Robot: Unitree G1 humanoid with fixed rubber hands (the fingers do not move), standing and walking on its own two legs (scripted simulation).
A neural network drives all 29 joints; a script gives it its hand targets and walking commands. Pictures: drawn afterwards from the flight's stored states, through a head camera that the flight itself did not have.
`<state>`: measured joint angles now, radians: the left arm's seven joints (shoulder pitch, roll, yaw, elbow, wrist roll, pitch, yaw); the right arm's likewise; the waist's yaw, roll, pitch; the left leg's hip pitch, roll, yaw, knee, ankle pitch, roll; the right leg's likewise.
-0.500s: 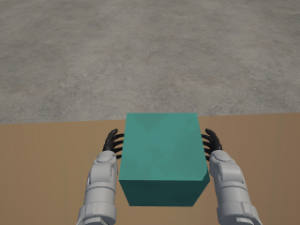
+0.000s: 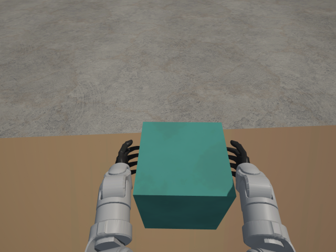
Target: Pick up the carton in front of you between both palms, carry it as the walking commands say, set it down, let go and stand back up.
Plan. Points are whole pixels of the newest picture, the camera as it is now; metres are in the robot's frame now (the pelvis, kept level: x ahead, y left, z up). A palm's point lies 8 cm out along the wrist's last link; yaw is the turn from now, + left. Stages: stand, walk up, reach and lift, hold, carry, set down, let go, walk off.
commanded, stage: reach and lift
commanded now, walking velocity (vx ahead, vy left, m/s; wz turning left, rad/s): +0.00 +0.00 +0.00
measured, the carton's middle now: (181, 178) +0.31 +0.00 -0.04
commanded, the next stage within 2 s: hold in 0.50 s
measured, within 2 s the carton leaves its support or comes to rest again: neither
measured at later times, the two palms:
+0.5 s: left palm (121, 166) +0.30 +0.15 +0.04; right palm (242, 166) +0.30 -0.15 +0.04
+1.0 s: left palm (120, 167) +0.29 +0.15 +0.05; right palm (245, 168) +0.28 -0.15 +0.05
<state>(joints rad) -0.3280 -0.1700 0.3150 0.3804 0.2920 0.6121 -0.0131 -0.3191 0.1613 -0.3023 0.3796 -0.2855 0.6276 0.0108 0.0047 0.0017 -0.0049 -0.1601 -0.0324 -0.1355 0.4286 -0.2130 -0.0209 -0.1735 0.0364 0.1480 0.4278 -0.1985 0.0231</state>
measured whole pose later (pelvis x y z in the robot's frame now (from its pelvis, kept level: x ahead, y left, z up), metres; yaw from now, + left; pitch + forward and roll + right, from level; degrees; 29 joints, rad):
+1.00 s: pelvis +0.00 +0.00 +0.00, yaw +0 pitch -7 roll +0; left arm -0.30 -0.16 0.26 0.26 0.28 0.75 -0.02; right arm -0.28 0.16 -0.25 0.26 -0.27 0.76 0.01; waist 0.00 0.00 0.02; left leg -0.06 -0.03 -0.13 0.38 -0.19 -0.02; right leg -0.07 0.03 0.14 0.37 -0.18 0.02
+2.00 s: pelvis +0.18 +0.01 -0.01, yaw +2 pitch +7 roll -1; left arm 0.01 -0.13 0.02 -0.41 0.04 1.11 0.13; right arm 0.08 0.13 -0.08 -0.49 -0.03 1.13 -0.14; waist -0.03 0.01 -0.20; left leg -0.34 0.04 0.05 0.89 -0.51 -0.01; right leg -0.29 -0.02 -0.18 0.53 -0.35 -0.04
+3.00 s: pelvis +0.79 +0.02 -0.01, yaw +1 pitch +4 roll +0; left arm -0.32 -0.16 0.22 -0.16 0.01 0.98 0.16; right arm -0.32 0.17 -0.25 -0.16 -0.03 0.99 -0.20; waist 0.07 0.02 0.02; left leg -0.62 0.05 0.01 1.31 -0.34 0.06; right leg -0.38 0.00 -0.20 0.58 -0.28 -0.10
